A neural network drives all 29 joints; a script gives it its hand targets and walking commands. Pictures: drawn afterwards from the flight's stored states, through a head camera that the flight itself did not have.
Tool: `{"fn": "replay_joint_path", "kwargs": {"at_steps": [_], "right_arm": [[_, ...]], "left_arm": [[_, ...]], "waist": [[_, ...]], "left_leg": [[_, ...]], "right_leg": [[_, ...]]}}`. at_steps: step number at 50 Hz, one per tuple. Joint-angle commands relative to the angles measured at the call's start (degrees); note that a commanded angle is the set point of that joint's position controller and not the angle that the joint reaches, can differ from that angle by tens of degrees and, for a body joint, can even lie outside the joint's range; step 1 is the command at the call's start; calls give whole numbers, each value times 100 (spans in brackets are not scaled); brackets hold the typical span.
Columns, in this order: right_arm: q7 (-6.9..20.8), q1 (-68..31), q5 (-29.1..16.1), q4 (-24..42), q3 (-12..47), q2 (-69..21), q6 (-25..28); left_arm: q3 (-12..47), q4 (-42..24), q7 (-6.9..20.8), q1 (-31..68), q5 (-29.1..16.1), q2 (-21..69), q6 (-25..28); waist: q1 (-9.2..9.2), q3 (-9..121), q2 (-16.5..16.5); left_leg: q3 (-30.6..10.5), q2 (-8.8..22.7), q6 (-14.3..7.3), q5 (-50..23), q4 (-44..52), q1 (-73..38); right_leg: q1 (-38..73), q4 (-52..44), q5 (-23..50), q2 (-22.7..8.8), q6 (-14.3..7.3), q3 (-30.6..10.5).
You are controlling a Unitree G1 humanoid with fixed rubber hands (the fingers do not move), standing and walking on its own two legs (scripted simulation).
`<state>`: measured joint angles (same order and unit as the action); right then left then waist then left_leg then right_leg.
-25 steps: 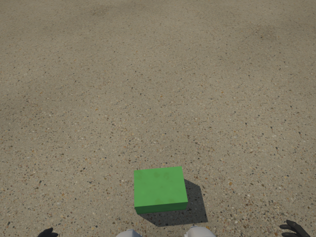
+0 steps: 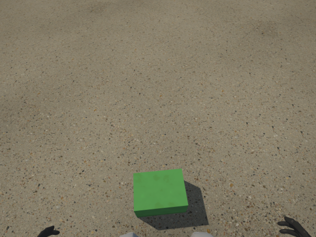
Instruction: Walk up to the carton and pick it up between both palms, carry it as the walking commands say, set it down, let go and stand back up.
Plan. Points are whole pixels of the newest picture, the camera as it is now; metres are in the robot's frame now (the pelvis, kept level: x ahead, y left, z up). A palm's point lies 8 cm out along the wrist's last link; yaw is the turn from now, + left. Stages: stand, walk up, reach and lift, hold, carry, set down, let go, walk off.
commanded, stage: walk up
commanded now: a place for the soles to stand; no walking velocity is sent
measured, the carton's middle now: (159, 192) +0.43 +0.02 -0.67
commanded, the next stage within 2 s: stand in 0.36 s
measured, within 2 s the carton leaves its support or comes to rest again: neither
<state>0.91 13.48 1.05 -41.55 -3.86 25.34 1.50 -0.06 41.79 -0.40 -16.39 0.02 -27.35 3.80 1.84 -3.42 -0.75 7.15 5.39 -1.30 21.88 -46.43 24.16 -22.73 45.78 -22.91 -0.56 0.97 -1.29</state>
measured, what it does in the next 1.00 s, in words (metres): stands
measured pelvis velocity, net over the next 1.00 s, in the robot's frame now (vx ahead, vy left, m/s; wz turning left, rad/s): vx -0.01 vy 0.01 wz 0.02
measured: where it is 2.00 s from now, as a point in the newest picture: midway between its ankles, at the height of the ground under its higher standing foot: outside the picture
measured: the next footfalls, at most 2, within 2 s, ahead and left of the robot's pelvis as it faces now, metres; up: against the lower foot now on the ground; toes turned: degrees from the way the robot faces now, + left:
none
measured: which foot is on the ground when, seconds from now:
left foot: down 0.00-1.00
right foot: down 0.00-1.00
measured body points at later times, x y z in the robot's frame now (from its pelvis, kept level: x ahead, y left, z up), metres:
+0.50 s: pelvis +0.00 +0.00 +0.00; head +0.01 +0.00 +0.45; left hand +0.11 +0.33 -0.08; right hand +0.11 -0.33 -0.09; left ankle +0.03 +0.12 -0.71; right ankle +0.01 -0.14 -0.71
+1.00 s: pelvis -0.01 +0.01 +0.00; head +0.11 +0.01 +0.43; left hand +0.19 +0.30 -0.11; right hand +0.20 -0.28 -0.10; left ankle +0.03 +0.12 -0.71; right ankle +0.01 -0.13 -0.71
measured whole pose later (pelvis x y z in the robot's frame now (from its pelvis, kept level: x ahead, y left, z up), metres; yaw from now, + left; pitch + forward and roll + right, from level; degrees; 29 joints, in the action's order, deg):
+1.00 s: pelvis -0.01 +0.01 +0.00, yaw +1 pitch +5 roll +0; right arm 2.9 -2.0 2.1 -37.7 -6.1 19.7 -1.6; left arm -4.8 37.9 0.9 -0.2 0.0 -19.7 -3.1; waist 1.8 -10.8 -0.2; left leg 6.6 2.8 -1.2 19.8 -45.6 30.9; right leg -29.7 46.5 -22.0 -2.7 2.1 -1.3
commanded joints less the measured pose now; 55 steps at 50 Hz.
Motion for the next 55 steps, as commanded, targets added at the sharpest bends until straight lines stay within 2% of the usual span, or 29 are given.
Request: {"fn": "replay_joint_path", "kwargs": {"at_steps": [1,5,6,8,10,13,15,17,22,24,26,28,29,30,32,33,36,38,40,41,42,43,45,47,49,50,53,54,55], "right_arm": [[-59,-273,-88,-4,-134,980,66],[-52,-411,-32,-49,-171,1065,75],[-45,-356,-17,-55,-148,1111,81],[-36,-414,16,-4,-145,1108,67],[-24,-529,20,-25,-167,1175,58],[-22,-621,-7,7,-157,1142,25],[-6,-453,7,-24,-174,1127,36],[-9,-497,-25,44,-157,1159,63],[-32,-366,-18,4,-129,1077,93],[-34,-407,1,-13,-165,1112,116],[-35,-342,6,14,-148,1079,109],[-22,-455,-11,19,-179,1134,83],[105,-973,274,1665,-852,504,-12],[170,-885,361,1259,-827,406,-117],[230,-816,251,1377,-715,138,-208],[214,-798,239,1499,-734,119,-163],[234,-1184,357,1591,-1128,520,-34],[253,-1419,354,1619,-1035,565,-30],[222,-1577,273,1463,-1002,400,-107],[253,-1830,185,1534,-876,306,-98],[191,-1707,185,1323,-947,335,-181],[190,-1894,128,1276,-959,423,-218],[154,-1750,59,1014,-978,387,-305],[169,-2056,-41,1053,-824,260,-310],[142,-2090,-26,819,-975,370,-249],[134,-1811,-30,782,-1097,428,-193],[-31,-2257,-30,736,-1067,312,-138],[43,-2551,-179,842,-954,231,-115],[12,-2598,-246,807,-901,230,-107]], "left_arm": [[-297,-103,-145,409,80,-981,95],[-300,-103,-144,384,61,-922,57],[-314,-91,-116,348,64,-917,35],[-272,-81,-88,449,53,-875,42],[-315,48,-63,257,85,-912,-11],[-342,71,-64,138,123,-933,4],[-355,37,-51,197,148,-999,36],[-322,-11,-52,299,90,-923,43],[-320,-73,-102,297,101,-928,65],[-317,-72,-104,262,95,-913,42],[-337,-66,-103,307,64,-954,48],[-318,-70,-88,290,57,-911,34],[-1228,-1365,232,1070,276,-87,-287],[-1412,-979,228,1086,514,-275,-366],[-1475,-1244,226,1461,414,-265,-511],[-1541,-1341,261,1421,456,-322,-478],[-1519,-1645,163,1840,326,-400,-393],[-1369,-1703,95,1803,177,-98,-350],[-1331,-1433,61,1807,176,-62,-417],[-1323,-1390,64,1840,146,-71,-436],[-1230,-1289,58,1768,54,-7,-517],[-1127,-1414,-16,2099,70,142,-563],[-1204,-997,30,1928,93,116,-652],[-1239,-1089,-8,2113,-25,98,-632],[-1258,-1259,-66,2304,-53,313,-542],[-1292,-1070,-90,2091,-47,224,-563],[-1283,-1033,-28,2668,-136,54,-486],[-1333,-1171,-42,2839,-197,145,-461],[-1206,-1118,-7,2970,-308,184,-434]], "waist": [[18,910,195],[-43,693,-30],[-48,634,-322],[-13,397,-127],[-84,394,-286],[-109,295,-63],[-45,424,171],[-28,555,-107],[-39,625,151],[-66,749,-179],[-36,690,-178],[-83,724,-250],[-73,-1033,-121],[-201,-1526,85],[-75,-1071,270],[-179,-550,255],[-71,356,208],[-114,545,405],[-144,289,191],[-221,298,282],[-96,107,320],[-127,441,-28],[-51,618,-72],[-155,1140,37],[-134,1685,-205],[-5,2014,-300],[82,2350,178],[-25,2574,48],[51,2525,150]], "left_leg": [[-645,459,-269,-804,773,-1020],[-781,596,-342,-331,1129,-829],[-733,522,-311,-24,1134,-708],[-885,561,-350,607,1430,-527],[-1007,668,-441,1507,1738,-410],[-914,587,-327,1591,1629,-417],[-856,486,-251,1177,1423,-530],[-776,500,-251,1039,1479,-701],[-790,425,-253,-230,1115,-846],[-731,595,-318,-225,1156,-867],[-769,485,-304,-508,1184,-869],[-763,614,-342,-32,1274,-809],[-515,-584,242,615,1089,549],[-297,-732,255,928,1161,190],[-248,-915,170,401,1093,-493],[-270,-914,131,76,1025,-877],[-518,-743,194,-189,990,-1175],[-660,-621,203,-236,1031,-1171],[-751,-597,241,-357,1029,-848],[-624,-643,266,-340,902,-790],[-736,-615,279,-471,851,-684],[-845,-610,322,-584,902,-778],[-751,-646,256,-1096,697,-811],[-898,-651,197,-1697,402,-865],[-980,-625,298,-2760,173,-988],[-1066,-628,332,-3213,-19,-1463],[-1054,-695,221,-3175,-335,-776],[-1067,-665,194,-3197,-441,-667],[-987,-680,190,-2869,-525,-447]], "right_leg": [[-179,-845,1512,-478,-601,-684],[-249,-821,1126,-367,-519,-496],[-268,-857,883,-372,-549,-578],[-411,-937,510,-342,-508,-492],[-256,-892,350,-263,-498,-298],[-441,-1098,6,-264,-469,-443],[-376,-1117,239,-315,-489,-542],[-343,-1049,575,-331,-492,-457],[-349,-1005,1237,-436,-507,-755],[-163,-824,1376,-372,-434,-439],[-196,-709,1430,-319,-454,-513],[-121,-735,1120,-287,-466,-356],[-1082,-1324,-550,197,-371,230],[-1336,-1489,-1074,307,-196,499],[-1174,-1704,-972,232,-197,434],[-873,-1683,-676,169,-201,412],[-473,-1305,-125,224,-172,372],[-590,-1036,-30,308,-170,463],[-814,-732,54,298,-108,541],[-965,-764,79,284,-86,582],[-1131,-647,151,319,-68,542],[-1167,-429,274,343,-64,610],[-1246,-336,544,352,-88,612],[-1503,-68,949,368,-76,598],[-1989,224,1307,410,-77,638],[-2230,260,1483,404,-110,637],[-2311,417,2016,359,-60,563],[-2486,503,2082,341,-79,554],[-2620,499,1989,330,-74,549]]}}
